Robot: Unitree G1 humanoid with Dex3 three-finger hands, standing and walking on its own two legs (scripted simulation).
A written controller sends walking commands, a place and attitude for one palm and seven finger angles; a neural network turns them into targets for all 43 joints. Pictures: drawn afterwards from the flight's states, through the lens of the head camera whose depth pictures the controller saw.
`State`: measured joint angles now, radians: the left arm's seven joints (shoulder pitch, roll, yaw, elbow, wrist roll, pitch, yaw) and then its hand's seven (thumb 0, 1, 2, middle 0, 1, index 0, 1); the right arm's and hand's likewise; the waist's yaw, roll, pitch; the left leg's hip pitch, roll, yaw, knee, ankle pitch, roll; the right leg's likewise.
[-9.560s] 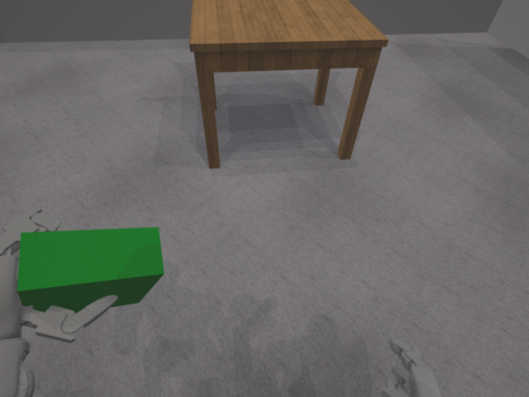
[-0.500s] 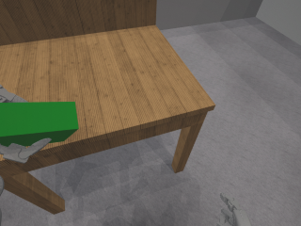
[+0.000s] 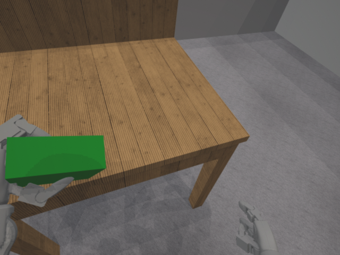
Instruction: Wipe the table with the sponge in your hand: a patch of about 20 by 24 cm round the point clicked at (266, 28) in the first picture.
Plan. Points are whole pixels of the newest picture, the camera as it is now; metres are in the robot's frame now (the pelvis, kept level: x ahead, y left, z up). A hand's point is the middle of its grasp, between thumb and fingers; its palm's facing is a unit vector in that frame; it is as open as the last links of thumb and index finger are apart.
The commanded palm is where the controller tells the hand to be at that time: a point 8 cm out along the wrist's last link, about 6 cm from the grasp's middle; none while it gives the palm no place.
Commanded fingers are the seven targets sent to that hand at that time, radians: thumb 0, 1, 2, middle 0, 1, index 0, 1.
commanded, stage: shuffle to correct the standing spot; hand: left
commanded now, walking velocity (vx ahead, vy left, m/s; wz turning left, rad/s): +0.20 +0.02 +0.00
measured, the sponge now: (70, 161) +0.24 +0.21 +0.14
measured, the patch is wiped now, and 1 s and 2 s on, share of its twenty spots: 0.00 0.00 0.00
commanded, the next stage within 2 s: come to a stop and stand still in 0.92 s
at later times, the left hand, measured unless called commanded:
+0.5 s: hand (59, 146) +0.25 +0.23 +0.16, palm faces +0.39 -0.83 -0.39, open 9.7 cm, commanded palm +0.19 +0.26 +0.18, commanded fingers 0.00 0.10 1.30 -1.20 -1.60 -1.20 -1.60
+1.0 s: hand (62, 129) +0.29 +0.24 +0.17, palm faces +0.41 -0.79 -0.44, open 9.7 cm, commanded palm +0.22 +0.28 +0.18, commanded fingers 0.00 0.10 1.30 -1.20 -1.60 -1.20 -1.60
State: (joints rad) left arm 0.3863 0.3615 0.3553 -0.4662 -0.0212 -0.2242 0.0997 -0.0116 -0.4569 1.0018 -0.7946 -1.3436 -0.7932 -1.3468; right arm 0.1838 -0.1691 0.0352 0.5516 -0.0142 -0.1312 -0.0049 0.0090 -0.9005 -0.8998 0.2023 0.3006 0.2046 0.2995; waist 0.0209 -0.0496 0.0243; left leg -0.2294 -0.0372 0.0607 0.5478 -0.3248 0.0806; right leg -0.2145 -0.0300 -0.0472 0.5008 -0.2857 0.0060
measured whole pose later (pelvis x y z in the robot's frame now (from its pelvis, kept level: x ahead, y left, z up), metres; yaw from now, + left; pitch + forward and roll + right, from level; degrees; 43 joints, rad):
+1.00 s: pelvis +0.07 -0.01 -0.01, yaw +3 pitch -2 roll +0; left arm 0.40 0.38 0.39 -0.46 -0.01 -0.21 0.10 -0.01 -0.46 1.01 -0.79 -1.35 -0.79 -1.35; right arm 0.21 -0.19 0.00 0.58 0.00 -0.13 -0.02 0.01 -0.90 -0.90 0.20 0.30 0.20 0.30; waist -0.02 0.01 0.06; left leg -0.33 0.03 0.01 0.68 -0.31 0.01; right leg -0.25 0.02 -0.08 0.64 -0.34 -0.04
